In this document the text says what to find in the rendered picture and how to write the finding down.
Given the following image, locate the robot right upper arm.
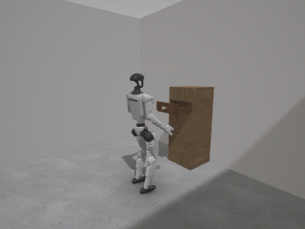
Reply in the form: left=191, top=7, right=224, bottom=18
left=142, top=94, right=153, bottom=121

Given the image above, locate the drawer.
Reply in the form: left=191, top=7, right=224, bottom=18
left=156, top=101, right=193, bottom=115

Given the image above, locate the right robot forearm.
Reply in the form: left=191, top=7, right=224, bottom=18
left=150, top=114, right=167, bottom=130

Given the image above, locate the robot thigh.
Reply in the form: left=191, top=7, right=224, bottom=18
left=143, top=130, right=159, bottom=165
left=132, top=128, right=147, bottom=158

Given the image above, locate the robot left upper arm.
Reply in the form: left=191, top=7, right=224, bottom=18
left=126, top=92, right=131, bottom=113

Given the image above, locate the robot right hand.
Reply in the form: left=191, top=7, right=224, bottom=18
left=164, top=125, right=173, bottom=135

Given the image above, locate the robot right thigh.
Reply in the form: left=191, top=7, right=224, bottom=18
left=143, top=130, right=159, bottom=165

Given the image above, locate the cabinet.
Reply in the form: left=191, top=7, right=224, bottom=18
left=168, top=86, right=214, bottom=170

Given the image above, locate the robot left thigh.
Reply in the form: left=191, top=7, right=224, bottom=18
left=132, top=128, right=147, bottom=158

